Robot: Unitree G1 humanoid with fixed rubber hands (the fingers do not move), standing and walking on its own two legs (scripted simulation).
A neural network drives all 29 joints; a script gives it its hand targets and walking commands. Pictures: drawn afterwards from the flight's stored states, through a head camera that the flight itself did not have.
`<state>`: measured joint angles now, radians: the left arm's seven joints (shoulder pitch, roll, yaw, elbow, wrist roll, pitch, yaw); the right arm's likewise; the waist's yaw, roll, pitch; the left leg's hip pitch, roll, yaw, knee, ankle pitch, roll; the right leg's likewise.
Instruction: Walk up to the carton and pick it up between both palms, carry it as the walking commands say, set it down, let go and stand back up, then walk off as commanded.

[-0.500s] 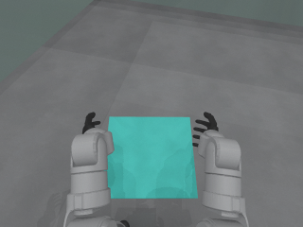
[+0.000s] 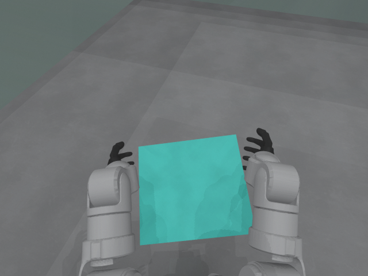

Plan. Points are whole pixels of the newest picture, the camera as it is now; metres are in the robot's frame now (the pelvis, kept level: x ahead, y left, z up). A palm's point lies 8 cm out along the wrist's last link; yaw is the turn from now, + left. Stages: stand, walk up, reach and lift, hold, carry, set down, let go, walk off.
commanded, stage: carry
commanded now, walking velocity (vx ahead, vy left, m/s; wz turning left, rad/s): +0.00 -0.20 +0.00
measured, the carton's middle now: (193, 191) +0.32 -0.02 -0.04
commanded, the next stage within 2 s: none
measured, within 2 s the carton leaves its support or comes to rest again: neither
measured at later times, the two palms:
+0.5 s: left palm (185, 184) +0.29 +0.00 +0.07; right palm (330, 187) +0.28 -0.29 +0.06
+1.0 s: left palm (269, 183) +0.28 -0.17 +0.07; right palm out of the picture +0.23 -0.45 +0.05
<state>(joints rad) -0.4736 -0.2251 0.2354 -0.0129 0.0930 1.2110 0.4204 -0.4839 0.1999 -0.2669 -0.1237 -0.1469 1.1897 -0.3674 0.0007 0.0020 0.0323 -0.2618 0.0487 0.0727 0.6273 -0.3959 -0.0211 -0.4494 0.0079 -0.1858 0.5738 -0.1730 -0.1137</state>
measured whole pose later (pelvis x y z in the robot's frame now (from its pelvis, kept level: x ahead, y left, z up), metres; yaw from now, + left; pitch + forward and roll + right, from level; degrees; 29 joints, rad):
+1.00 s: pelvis -0.06 -0.24 +0.00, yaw -11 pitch +4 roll +3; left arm -0.51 -0.24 0.27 -0.11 0.09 1.24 0.48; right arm -0.48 0.23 -0.28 -0.09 -0.15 1.14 -0.34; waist 0.00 0.00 0.11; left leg -0.43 0.08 0.12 1.01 -0.57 -0.11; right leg -0.47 0.04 0.01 0.67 -0.27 -0.07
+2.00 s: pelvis -0.10 -0.28 +0.00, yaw -38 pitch +4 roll +2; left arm -0.48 -0.23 0.25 -0.09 0.09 1.22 0.42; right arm -0.45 0.22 -0.27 -0.13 -0.15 1.18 -0.34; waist 0.01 -0.05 0.05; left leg -0.37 0.02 0.17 0.77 -0.54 -0.09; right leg -0.49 0.06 0.12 0.63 -0.20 -0.02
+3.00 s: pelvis -0.13 -0.27 +0.00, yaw -52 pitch +1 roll +0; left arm -0.47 -0.22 0.27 0.03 0.12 1.16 0.48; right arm -0.46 0.22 -0.28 0.04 -0.15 1.13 -0.33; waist 0.01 -0.03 -0.04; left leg -0.33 0.06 0.15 0.63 -0.31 0.01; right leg -0.43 0.03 0.01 0.58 -0.17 -0.04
